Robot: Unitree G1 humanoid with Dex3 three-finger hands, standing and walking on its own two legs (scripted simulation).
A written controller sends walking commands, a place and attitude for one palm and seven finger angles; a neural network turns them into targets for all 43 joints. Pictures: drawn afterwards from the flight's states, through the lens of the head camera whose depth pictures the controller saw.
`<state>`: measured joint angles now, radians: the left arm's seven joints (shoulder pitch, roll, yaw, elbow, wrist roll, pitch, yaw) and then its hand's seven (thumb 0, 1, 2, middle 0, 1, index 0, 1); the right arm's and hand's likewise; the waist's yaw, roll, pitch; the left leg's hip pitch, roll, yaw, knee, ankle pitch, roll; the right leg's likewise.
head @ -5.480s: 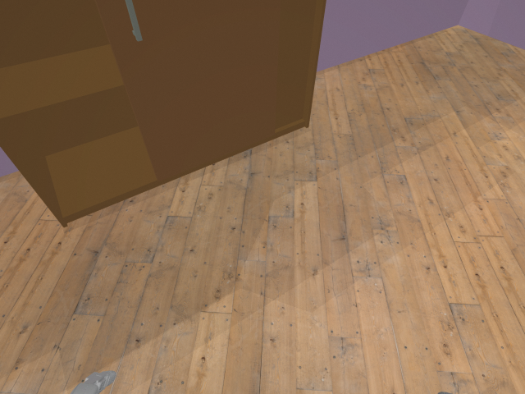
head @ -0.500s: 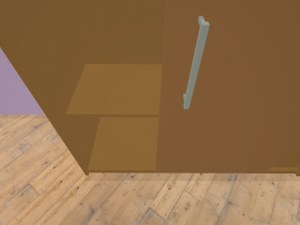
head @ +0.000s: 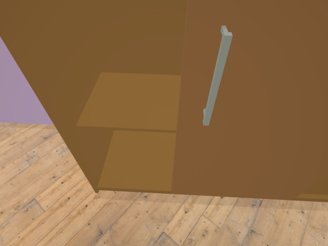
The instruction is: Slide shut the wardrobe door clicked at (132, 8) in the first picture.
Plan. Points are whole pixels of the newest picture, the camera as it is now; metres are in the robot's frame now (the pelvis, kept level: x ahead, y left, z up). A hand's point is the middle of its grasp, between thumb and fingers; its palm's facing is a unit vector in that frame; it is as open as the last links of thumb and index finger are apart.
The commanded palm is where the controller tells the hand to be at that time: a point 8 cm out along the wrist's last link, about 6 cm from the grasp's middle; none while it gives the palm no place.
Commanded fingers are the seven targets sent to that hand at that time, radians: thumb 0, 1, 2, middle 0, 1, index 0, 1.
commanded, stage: look again from close up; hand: right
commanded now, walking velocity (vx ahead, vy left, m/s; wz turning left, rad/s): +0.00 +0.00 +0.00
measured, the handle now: (213, 83) +0.51 -0.11 +0.14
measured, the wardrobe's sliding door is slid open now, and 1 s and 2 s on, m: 0.46 0.46 0.46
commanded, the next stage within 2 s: raise the hand with hooked fingers in 1.10 s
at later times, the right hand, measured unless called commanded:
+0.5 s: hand out of the picture +0.00 -0.15 -0.17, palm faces +0.02 +0.97 -0.23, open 7.3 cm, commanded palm none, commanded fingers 0.00 -0.90 -0.90 0.20 0.30 0.20 0.30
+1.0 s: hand out of the picture +0.00 -0.12 -0.18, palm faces +0.04 +0.98 -0.20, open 7.3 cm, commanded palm none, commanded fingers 0.00 -0.90 -0.90 0.20 0.30 0.20 0.30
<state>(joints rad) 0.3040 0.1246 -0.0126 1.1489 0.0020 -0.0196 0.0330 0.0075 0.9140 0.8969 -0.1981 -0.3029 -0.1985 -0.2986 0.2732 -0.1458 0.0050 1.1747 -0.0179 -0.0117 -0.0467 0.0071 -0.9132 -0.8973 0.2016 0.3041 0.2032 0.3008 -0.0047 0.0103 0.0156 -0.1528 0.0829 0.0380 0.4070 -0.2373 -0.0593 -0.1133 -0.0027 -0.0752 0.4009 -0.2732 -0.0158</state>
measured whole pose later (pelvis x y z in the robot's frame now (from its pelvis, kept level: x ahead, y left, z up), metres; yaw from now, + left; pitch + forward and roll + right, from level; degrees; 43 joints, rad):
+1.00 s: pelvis +0.00 +0.05 -0.01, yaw -1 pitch +0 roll -1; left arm 0.28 0.14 -0.01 1.14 0.01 -0.02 0.03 0.01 0.91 0.90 -0.20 -0.30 -0.20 -0.30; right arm 0.28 -0.15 0.00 1.13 -0.02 -0.02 -0.03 0.01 -0.92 -0.90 0.20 0.30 0.20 0.30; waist -0.01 -0.01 0.03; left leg -0.20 0.03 0.07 0.51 -0.30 0.01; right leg -0.14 -0.06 -0.04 0.45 -0.30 0.05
